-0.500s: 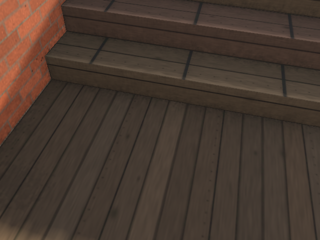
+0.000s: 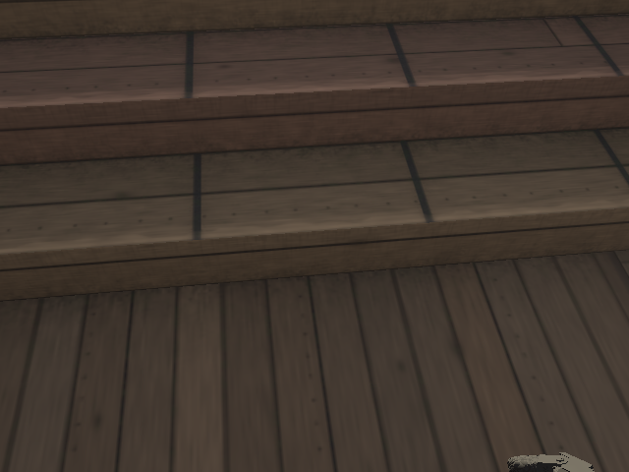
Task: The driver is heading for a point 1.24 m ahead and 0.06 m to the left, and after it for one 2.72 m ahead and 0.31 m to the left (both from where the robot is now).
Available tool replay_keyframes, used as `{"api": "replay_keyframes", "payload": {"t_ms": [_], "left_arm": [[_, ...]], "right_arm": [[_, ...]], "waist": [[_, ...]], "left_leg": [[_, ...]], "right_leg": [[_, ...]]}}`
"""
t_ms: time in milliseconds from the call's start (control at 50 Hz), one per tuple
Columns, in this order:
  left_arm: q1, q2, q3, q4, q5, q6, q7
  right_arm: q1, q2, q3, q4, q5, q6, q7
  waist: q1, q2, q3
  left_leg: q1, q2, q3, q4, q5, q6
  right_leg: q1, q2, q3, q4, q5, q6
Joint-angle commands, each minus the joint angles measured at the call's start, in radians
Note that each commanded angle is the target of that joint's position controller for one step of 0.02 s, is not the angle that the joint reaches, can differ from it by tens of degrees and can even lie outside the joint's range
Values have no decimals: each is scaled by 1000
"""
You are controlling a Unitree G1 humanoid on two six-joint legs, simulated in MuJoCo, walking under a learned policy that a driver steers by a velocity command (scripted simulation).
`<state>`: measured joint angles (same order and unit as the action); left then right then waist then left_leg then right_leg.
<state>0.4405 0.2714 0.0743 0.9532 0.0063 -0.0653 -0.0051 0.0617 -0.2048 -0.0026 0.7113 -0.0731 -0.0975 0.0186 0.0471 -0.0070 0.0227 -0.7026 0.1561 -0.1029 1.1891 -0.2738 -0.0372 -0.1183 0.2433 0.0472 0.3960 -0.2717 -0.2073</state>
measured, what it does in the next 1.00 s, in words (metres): walks ahead: left foot, then right foot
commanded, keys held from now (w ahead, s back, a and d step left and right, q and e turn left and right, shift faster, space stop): w+e+shift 0.16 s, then w+shift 0.32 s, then w+q+shift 0.52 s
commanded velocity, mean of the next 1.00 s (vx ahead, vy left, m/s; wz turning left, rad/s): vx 1.00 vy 0.00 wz -0.06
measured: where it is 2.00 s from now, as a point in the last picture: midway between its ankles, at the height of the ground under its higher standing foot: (352, 67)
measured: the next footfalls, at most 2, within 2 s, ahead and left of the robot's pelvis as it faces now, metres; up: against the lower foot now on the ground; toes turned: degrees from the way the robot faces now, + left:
left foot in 0.22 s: +0.44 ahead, +0.14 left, +0.00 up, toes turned -14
right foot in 0.66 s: +0.74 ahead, -0.20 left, +0.00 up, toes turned -16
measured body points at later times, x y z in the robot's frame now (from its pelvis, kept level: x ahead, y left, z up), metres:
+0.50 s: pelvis +0.44 +0.02 +0.01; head +0.46 +0.01 +0.46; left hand +0.74 +0.17 -0.06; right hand +0.28 -0.22 -0.12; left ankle +0.40 +0.16 -0.73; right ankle +0.51 -0.14 -0.66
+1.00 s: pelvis +0.84 -0.11 +0.00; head +0.84 -0.12 +0.45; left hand +0.80 +0.17 -0.12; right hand +1.03 -0.38 -0.08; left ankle +0.88 -0.02 -0.45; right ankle +0.71 -0.19 -0.73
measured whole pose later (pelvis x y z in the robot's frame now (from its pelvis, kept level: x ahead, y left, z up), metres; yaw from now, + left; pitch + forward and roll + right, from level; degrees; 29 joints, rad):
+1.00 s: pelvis +0.84 -0.11 +0.00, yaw -3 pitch +1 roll -1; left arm 0.51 0.29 0.04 0.95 0.06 -0.13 -0.01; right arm 0.07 -0.27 -0.05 0.71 -0.01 0.02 -0.02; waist 0.03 0.02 -0.03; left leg -1.09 0.02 0.04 2.04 -0.44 0.15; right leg 0.03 -0.01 -0.23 0.34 -0.39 0.00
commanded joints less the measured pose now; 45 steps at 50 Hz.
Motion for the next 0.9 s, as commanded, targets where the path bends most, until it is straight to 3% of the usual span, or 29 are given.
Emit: {"api": "replay_keyframes", "payload": {"t_ms": [20, 100, 140, 180, 200, 220, 240, 260, 280, 300, 320, 380, 420, 460, 500, 540, 600, 620, 640, 660, 680, 700, 720, 740, 760, 800, 820, 860, 900], "left_arm": [[-44, 129, 20, -100, -7, -43, 1], [50, 165, 35, -94, -15, -36, -6], [15, 182, 40, -107, -16, -34, 2], [-27, 233, 49, -120, -8, -41, 5], [-81, 266, 56, -129, 3, -46, 1], [-135, 214, 43, -144, 19, -56, -4], [-108, 30, -2, -173, 13, -62, -4], [49, 26, -22, -208, -40, -60, -4], [-12, 90, -21, -163, -8, -38, 5], [-95, 106, -19, -170, 13, -27, -7], [-161, 100, -21, -188, 28, -20, -19], [-222, 39, -44, -240, 47, 0, -47], [-288, 40, -54, -275, 49, 4, -54], [-394, 59, -62, -327, 46, -1, -61], [-493, 56, -77, -366, 45, -13, -76], [-563, 30, -92, -381, 39, -25, -84], [-534, 75, -80, -369, 44, -35, -58], [-442, 114, -64, -342, 53, -39, -42], [-263, 145, -46, -279, 56, -42, -24], [-98, 197, -25, -237, 68, -47, -3], [0, 283, -2, -223, 100, -51, 14], [-2, 293, 8, -228, 89, -36, 10], [-101, 206, -3, -239, 66, -33, 2], [-166, 129, -22, -234, 55, -40, 0], [-196, 99, -28, -225, 52, -45, -2], [-192, 82, -33, -198, 33, -59, -3], [-186, 69, -33, -186, 25, -71, -8], [-166, 60, -31, -165, 15, -85, -10], [-72, 60, -29, -127, 26, -88, -6]], "right_arm": [[-80, -93, -7, -101, 8, 18, 11], [-195, -98, 3, -159, 33, 14, 14], [-182, -120, -1, -175, 39, 11, 6], [-2, -199, -35, -134, 48, 6, -16], [190, -245, -59, -86, 54, 4, -33], [413, -293, -83, -26, 45, 6, -56], [520, -331, -95, 3, 4, 3, -66], [404, -361, -106, -1, -5, -1, -39], [264, -232, -93, -36, 9, 0, -20], [219, -164, -79, -27, 20, 1, -12], [230, -144, -74, -1, 14, -1, -7], [324, -108, -57, 103, 35, -27, 0], [349, -130, -59, 128, 52, -43, 6], [353, -160, -64, 136, 54, -52, 8], [360, -166, -64, 144, 65, -54, 11], [398, -192, -65, 156, 78, -58, 12], [421, -279, -78, 176, 76, -50, 5], [431, -298, -82, 186, 73, -43, -3], [425, -302, -81, 186, 72, -32, -11], [408, -265, -70, 171, 72, -29, -13], [464, -115, -39, 132, 76, -29, -9], [548, -100, -37, 117, 123, -17, -13], [436, -162, -51, 117, 104, -5, -19], [363, -142, -46, 112, 95, 0, -12], [333, -122, -41, 110, 88, 9, -6], [358, -91, -40, 115, 57, 43, 6], [339, -82, -41, 112, 53, 55, 7], [253, -69, -41, 77, 44, 69, 11], [171, -47, -41, 43, 40, 88, 1]], "waist": [[-32, 46, 123], [56, -47, 57], [33, -58, 25], [-59, -73, -113], [-178, -83, -202], [-283, -61, -289], [-255, 191, -352], [-101, 462, -440], [-93, 223, -277], [-93, 72, -162], [-90, -7, -104], [-51, 68, -13], [-42, 71, 36], [-41, 64, 78], [-45, 58, 100], [-67, 48, 109], [-34, 89, 46], [13, 113, -32], [90, 124, -131], [162, 115, -221], [113, -129, -365], [60, -268, -513], [43, -122, -352], [24, -67, -195], [-5, -41, -137], [-66, -83, -102], [-80, -70, -87], [-82, -66, -76], [-53, -128, -88]], "left_leg": [[74, -37, 120, -239, 181, -29], [135, -126, 139, -512, 366, 11], [238, -155, 120, -636, 354, 31], [503, -199, 102, -663, 284, 51], [683, -180, 109, -666, 234, 63], [912, -108, 72, -617, 112, 79], [1119, 136, -238, -639, -165, 127], [1135, 290, -815, -885, -303, 239], [976, 227, -723, -939, -493, 239], [826, 185, -560, -942, -402, 236], [727, 146, -450, -950, -269, 221], [599, 87, -261, -1001, -99, 203], [573, 86, -184, -1058, -25, 204], [541, 71, -76, -1119, 76, 203], [470, 16, 39, -1176, 225, 181], [420, 10, 58, -1227, 406, 180], [620, 39, 63, -1046, 915, 171], [671, 41, 60, -898, 1032, 154], [647, 20, 61, -686, 1023, 143], [476, -25, 61, -420, 806, 134], [221, -126, 90, -44, 105, 135], [60, -182, 41, 207, -174, 138], [-1, -116, 19, 201, -52, 149], [-8, -87, 31, 143, 18, 140], [14, -63, 36, 114, 34, 129], [78, -44, 51, 116, 26, 109], [68, -42, 58, 118, 30, 109], [-25, -34, 76, 171, 84, 113], [-175, -71, 140, 499, 48, 123]], "right_leg": [[-263, -229, 307, -250, 312, -104], [-56, -241, 324, -186, 636, -43], [14, -252, 328, -119, 749, -9], [62, -263, 340, 94, 971, 37], [33, -259, 326, 296, 985, 50], [-100, -219, 284, 557, 837, 60], [-366, -120, 199, 920, -16, 69], [-546, -86, 139, 1065, -176, 83], [-586, -190, 116, 1048, -54, 71], [-572, -218, 92, 1000, 12, 83], [-556, -240, 83, 955, 16, 86], [-574, -281, 114, 853, 0, 92], [-647, -289, 115, 786, 48, 104], [-673, -292, 87, 641, 144, 119], [-542, -304, -29, 410, 276, 124], [-353, -284, -103, 279, 370, 119], [-268, -229, -108, 179, 277, 109], [-164, -206, -93, 155, 225, 99], [23, -191, -94, 130, 194, 93], [262, -287, -25, 158, 164, 94], [498, -588, 307, 138, -26, 85], [555, -734, 680, -21, -69, 33], [408, -646, 546, -61, -108, 55], [248, -602, 382, -91, -2, 60], [155, -569, 284, -126, 145, 67], [32, -536, 119, -153, 377, 75], [16, -528, 55, -156, 496, 83], [40, -530, -38, -161, 606, 93], [116, -568, -71, -133, 677, 66]]}}
Keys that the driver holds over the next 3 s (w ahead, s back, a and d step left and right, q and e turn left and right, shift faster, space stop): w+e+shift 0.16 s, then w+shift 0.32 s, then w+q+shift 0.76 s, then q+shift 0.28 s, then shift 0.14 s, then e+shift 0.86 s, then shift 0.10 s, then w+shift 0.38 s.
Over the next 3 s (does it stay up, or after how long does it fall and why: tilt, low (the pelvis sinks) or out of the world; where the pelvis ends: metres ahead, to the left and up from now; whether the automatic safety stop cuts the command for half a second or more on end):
stays up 1.47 0.09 0.42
